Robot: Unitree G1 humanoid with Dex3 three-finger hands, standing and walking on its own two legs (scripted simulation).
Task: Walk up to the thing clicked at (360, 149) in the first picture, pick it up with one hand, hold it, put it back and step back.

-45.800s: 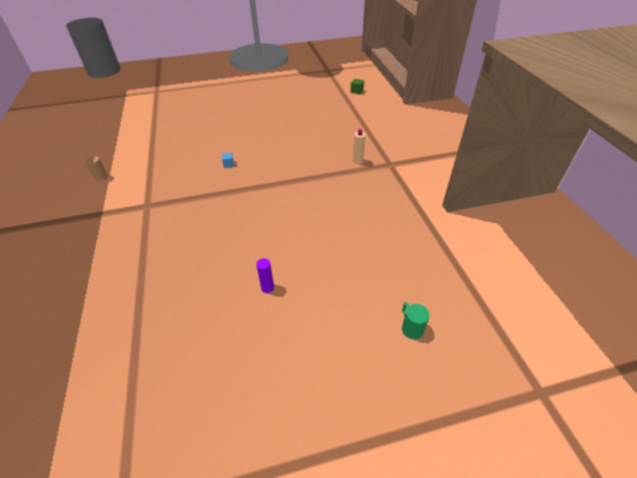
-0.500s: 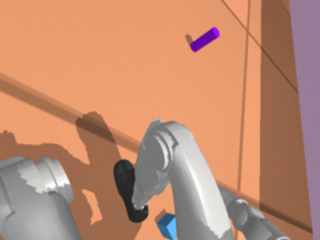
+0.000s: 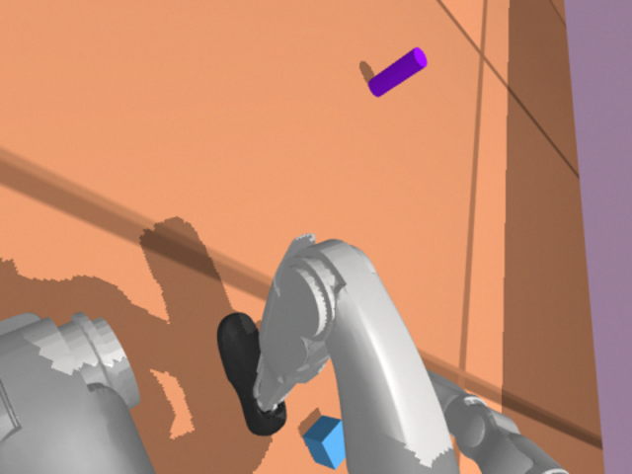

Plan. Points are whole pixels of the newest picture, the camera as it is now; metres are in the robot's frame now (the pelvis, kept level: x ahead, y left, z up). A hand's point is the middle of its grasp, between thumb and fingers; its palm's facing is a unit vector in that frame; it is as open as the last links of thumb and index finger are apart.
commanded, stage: close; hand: left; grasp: from the side
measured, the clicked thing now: out of the picture +0.49 +0.29 -0.21
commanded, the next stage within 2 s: settle in 0.10 s
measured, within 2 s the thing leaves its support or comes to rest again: leaves its support in 0.52 s
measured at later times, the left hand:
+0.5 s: hand out of the picture +0.49 +0.29 -0.17, palm faces +0.32 -0.95 -0.04, open 8.0 cm
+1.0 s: hand out of the picture +0.48 +0.32 -0.06, palm faces +0.28 -0.96 -0.07, open 8.0 cm
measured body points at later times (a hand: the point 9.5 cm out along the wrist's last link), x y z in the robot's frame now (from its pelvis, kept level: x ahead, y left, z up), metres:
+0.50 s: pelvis +0.00 +0.00 +0.00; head +0.26 +0.19 +0.31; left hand +0.46 +0.34 -0.17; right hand +0.14 -0.25 -0.03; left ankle +0.08 +0.12 -0.27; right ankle +0.15 -0.13 -0.27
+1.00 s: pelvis +0.00 -0.01 +0.02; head +0.22 +0.15 +0.38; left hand +0.46 +0.37 -0.05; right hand +0.12 -0.26 -0.05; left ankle +0.08 +0.12 -0.27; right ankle +0.15 -0.13 -0.27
